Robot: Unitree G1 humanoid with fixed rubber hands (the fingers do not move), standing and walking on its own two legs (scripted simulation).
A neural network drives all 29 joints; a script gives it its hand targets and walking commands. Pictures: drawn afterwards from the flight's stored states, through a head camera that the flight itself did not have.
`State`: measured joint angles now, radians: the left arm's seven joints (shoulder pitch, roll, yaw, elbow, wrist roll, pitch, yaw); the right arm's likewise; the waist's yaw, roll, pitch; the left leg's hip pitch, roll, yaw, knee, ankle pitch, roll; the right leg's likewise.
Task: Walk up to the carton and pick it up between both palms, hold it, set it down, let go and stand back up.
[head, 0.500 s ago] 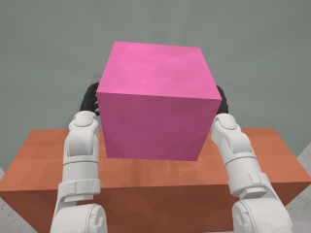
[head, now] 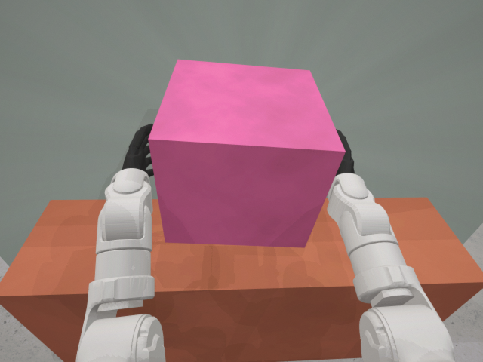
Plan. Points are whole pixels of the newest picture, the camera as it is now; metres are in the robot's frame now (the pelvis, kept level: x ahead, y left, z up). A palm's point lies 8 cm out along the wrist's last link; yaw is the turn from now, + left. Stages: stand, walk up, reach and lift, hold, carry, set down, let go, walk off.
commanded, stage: hold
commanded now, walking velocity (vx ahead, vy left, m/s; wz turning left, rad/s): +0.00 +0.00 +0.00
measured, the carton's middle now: (240, 152) +0.42 +0.00 +0.17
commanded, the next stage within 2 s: set down in 1.40 s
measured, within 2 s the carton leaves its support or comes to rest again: neither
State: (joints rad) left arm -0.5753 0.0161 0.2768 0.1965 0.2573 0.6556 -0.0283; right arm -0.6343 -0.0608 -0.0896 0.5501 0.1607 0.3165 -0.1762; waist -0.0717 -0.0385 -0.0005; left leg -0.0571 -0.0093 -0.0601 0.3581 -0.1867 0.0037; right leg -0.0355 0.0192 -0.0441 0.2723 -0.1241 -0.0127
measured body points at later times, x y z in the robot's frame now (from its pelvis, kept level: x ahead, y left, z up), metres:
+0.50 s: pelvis +0.00 +0.00 +0.00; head -0.04 +0.03 +0.45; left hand +0.38 +0.16 +0.17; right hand +0.37 -0.17 +0.17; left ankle +0.01 +0.11 -0.75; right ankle +0.02 -0.11 -0.75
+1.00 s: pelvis +0.00 +0.00 +0.00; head -0.04 +0.03 +0.45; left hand +0.38 +0.16 +0.17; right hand +0.37 -0.17 +0.17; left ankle +0.01 +0.11 -0.75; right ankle +0.02 -0.11 -0.75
